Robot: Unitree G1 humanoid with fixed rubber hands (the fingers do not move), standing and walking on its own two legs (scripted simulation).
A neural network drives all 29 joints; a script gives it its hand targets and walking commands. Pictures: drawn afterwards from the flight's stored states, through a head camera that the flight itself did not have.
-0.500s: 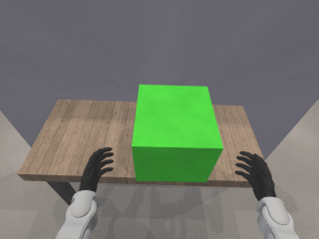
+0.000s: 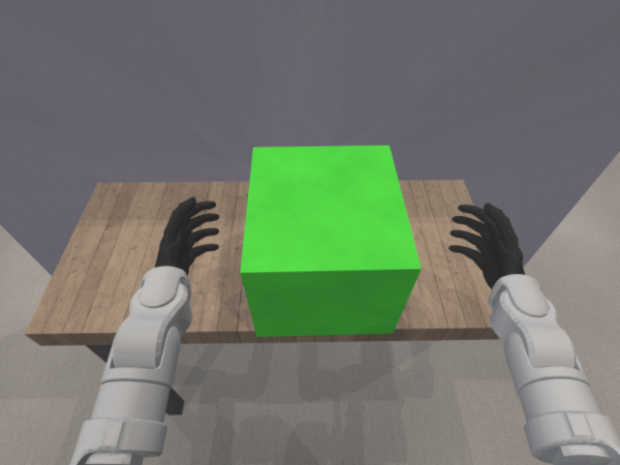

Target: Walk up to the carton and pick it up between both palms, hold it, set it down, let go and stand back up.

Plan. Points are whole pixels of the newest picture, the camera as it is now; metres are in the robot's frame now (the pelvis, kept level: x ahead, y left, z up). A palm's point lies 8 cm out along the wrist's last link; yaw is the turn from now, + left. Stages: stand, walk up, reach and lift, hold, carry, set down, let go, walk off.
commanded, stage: reach and lift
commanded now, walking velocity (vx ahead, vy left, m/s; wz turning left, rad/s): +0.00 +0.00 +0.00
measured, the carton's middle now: (323, 240) +0.44 -0.02 -0.01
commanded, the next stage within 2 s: none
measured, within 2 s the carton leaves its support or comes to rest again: neither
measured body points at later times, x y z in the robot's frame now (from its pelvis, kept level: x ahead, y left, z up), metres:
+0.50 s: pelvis +0.00 -0.01 +0.00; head +0.04 -0.01 +0.45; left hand +0.43 +0.18 +0.13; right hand +0.42 -0.24 +0.12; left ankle -0.04 +0.10 -0.75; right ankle +0.04 -0.10 -0.75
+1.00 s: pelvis +0.01 -0.01 +0.00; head +0.05 +0.00 +0.45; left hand +0.46 +0.17 +0.12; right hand +0.46 -0.22 +0.12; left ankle -0.04 +0.10 -0.75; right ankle +0.04 -0.10 -0.75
